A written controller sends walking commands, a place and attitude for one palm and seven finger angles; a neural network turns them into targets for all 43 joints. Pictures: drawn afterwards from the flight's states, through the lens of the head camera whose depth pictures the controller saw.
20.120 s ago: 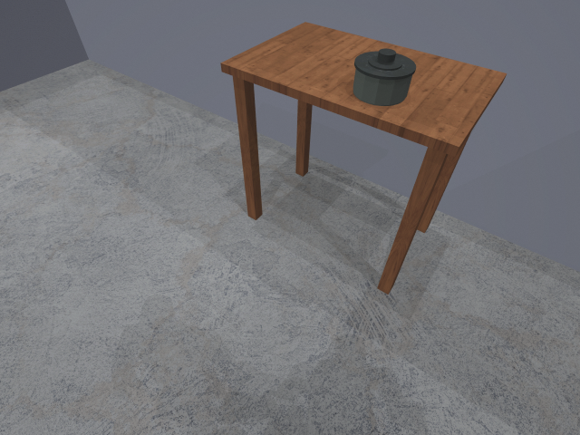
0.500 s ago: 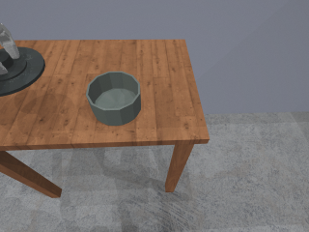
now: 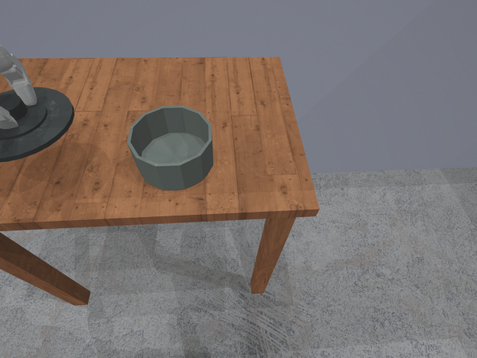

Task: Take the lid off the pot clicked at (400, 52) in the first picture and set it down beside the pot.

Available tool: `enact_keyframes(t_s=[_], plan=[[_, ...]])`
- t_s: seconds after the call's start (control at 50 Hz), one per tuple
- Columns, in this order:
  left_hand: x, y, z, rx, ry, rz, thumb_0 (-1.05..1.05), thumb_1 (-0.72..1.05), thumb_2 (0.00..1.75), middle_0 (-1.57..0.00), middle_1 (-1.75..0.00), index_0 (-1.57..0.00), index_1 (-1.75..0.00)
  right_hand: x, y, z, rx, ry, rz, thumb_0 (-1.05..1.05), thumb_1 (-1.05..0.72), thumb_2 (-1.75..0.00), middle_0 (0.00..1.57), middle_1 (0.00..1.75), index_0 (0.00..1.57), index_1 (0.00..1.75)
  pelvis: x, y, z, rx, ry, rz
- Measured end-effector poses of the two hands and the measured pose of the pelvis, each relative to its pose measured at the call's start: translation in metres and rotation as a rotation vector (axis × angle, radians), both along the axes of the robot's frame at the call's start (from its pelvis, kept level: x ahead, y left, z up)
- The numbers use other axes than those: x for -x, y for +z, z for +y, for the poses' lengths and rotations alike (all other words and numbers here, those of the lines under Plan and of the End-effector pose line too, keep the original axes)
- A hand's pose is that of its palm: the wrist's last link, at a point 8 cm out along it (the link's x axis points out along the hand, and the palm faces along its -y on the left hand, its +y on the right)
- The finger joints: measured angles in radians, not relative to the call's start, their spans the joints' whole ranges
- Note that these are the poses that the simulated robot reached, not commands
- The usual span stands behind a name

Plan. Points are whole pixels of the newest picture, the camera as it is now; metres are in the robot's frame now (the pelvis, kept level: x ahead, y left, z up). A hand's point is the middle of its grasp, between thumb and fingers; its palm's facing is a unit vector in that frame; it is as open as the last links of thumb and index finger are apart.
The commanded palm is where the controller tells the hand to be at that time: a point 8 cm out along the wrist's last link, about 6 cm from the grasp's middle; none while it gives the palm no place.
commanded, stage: lower the lid onto the table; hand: left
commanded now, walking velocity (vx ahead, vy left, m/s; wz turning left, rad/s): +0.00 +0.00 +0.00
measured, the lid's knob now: (7, 108) +0.48 +0.35 +0.15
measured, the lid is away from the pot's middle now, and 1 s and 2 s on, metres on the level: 0.24 0.23 0.23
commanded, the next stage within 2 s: open the fingers wide in 1.98 s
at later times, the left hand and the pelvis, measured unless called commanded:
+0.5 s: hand (6, 125) +0.45 +0.34 +0.14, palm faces -0.44 -0.15 -0.88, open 7.5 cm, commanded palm +0.48 +0.35 +0.20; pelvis +0.00 +0.00 +0.00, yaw +0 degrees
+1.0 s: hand (27, 137) +0.46 +0.33 +0.10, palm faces -0.49 -0.14 -0.86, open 7.5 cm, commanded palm +0.51 +0.34 +0.17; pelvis -0.01 +0.01 -0.01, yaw -1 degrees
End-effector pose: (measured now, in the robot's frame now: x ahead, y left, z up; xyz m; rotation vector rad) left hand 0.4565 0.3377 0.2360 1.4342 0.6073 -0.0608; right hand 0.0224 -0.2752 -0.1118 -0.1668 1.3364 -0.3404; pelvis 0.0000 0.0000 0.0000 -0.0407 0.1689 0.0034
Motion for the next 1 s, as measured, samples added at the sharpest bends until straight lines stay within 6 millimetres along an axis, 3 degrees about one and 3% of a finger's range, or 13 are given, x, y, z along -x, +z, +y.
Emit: enact_keyframes(t_s=[0.72,1.0], plan=[[0.001,-0.051,0.008,0.017,-0.058,0.064,0.01,0.29,0.66,-0.63,-0.98,-0.64,-0.99,0.018,-0.001,0.002,0.048,-0.019,0.04,0.0,-0.9,-0.9,0.21,0.3,0.2,0.3,0.005,-0.008,0.005,0.014,-0.005,0.035],[-0.014,-0.076,0.0,0.03,-0.106,0.096,0.01,0.29,0.66,-0.63,-0.98,-0.64,-0.99,0.036,-0.002,0.005,0.075,-0.039,0.085,0.0,-0.9,-0.9,0.21,0.3,0.2,0.3,0.006,-0.013,0.009,0.021,-0.01,0.067]])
